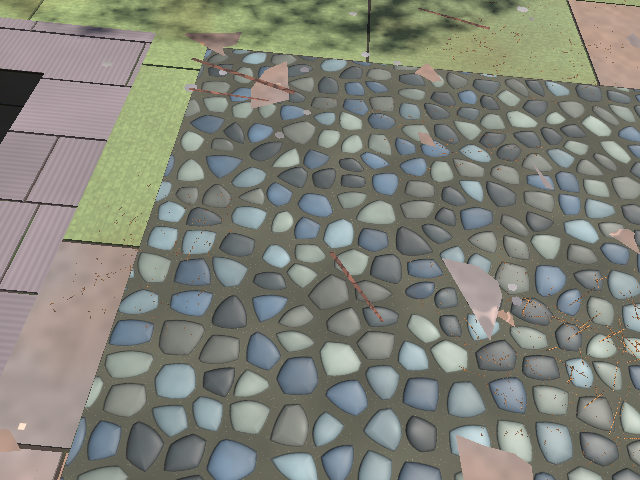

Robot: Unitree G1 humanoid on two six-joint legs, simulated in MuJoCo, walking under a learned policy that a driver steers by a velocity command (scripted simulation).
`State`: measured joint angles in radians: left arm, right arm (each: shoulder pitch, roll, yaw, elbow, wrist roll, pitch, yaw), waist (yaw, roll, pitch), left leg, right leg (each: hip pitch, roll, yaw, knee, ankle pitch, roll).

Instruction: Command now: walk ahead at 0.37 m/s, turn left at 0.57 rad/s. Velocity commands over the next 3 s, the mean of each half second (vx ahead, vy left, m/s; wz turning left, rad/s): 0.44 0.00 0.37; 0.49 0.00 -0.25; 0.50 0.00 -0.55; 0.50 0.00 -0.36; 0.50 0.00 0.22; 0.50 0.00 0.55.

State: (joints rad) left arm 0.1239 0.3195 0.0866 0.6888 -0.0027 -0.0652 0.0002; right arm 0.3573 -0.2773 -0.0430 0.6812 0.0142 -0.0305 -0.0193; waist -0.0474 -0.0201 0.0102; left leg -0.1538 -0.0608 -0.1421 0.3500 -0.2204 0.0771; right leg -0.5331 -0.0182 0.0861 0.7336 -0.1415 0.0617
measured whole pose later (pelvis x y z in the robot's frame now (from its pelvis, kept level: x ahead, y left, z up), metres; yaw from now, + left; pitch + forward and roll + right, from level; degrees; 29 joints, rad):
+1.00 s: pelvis +0.48 +0.08 -0.01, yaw +0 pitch +0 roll +2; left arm 0.17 0.31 0.06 0.72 -0.02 -0.03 -0.02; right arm 0.33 -0.28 -0.07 0.81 -0.01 -0.10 0.01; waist -0.07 -0.05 0.04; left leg 0.00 -0.05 0.19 0.22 -0.23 0.05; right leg -0.68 -0.10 0.07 0.84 -0.01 0.01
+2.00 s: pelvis +1.03 -0.02 +0.00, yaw -28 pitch +1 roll +1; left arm 0.13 0.28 0.04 0.65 -0.01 -0.06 -0.01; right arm 0.38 -0.28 -0.05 0.84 0.01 -0.08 0.02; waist -0.09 -0.04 0.03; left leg -0.07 -0.05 0.02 0.26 -0.21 0.04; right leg -0.62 -0.08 0.05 0.74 -0.12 0.01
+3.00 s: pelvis +1.52 -0.21 +0.00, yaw +0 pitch +2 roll +0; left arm 0.08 0.31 0.05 0.70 0.01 -0.09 0.00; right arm 0.32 -0.28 -0.06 0.71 0.01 -0.04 0.00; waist -0.05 -0.03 0.05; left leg -0.16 -0.11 -0.10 0.34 -0.19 0.10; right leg -0.66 -0.10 0.10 0.80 -0.10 0.07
